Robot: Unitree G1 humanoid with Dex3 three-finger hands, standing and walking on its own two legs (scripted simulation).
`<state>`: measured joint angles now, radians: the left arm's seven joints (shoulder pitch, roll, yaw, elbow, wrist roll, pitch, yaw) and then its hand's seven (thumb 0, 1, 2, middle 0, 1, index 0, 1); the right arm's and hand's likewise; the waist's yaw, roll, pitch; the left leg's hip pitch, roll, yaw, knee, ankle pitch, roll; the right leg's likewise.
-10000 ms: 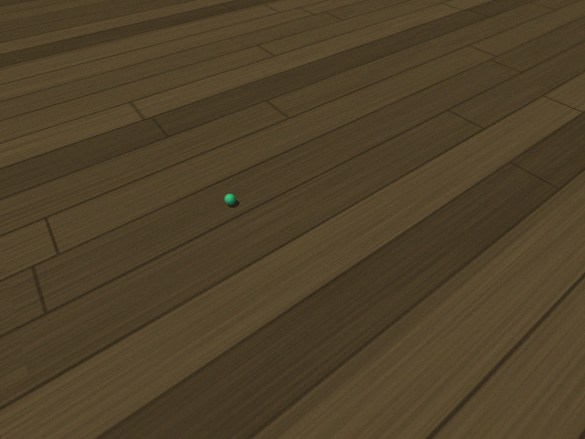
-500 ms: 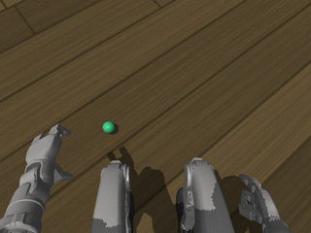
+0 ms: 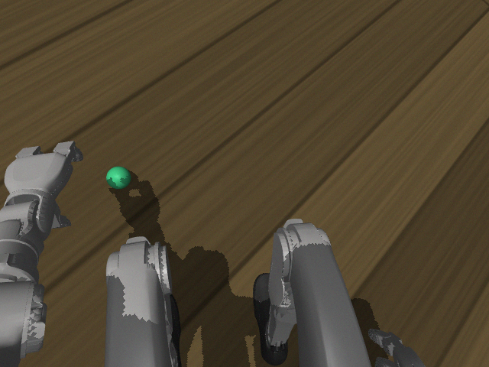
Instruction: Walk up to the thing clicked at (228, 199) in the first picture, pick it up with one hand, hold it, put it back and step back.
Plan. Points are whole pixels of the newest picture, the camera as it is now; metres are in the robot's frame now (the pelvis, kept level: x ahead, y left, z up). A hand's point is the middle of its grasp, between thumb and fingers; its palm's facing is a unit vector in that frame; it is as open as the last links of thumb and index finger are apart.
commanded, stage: rise first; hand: left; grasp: from above
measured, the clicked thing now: (118, 177) +0.51 +0.23 -0.36
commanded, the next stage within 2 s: approach in 1.06 s
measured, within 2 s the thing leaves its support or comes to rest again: neither
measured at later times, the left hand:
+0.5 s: hand (74, 177) +0.46 +0.28 -0.21, palm faces -0.46 -0.05 -0.89, open 12.9 cm
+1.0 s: hand (82, 173) +0.48 +0.28 -0.23, palm faces -0.45 -0.05 -0.89, open 13.7 cm
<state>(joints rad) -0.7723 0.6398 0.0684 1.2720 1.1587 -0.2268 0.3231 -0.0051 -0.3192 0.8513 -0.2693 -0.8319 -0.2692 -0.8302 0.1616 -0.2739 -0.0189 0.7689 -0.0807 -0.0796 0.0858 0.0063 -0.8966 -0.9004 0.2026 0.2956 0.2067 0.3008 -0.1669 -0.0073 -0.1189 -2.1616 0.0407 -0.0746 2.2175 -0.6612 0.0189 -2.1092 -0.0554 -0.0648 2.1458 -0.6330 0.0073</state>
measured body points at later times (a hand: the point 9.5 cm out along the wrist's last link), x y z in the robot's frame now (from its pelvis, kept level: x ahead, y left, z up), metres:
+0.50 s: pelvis +0.01 +0.00 -0.04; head +0.26 +0.05 +0.33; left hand +0.48 +0.28 -0.16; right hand +0.07 -0.28 -0.15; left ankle +0.09 +0.12 -0.35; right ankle +0.11 -0.13 -0.35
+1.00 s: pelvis +0.01 +0.00 -0.05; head +0.27 +0.06 +0.32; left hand +0.50 +0.28 -0.18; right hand +0.06 -0.28 -0.15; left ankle +0.09 +0.12 -0.35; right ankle +0.11 -0.13 -0.35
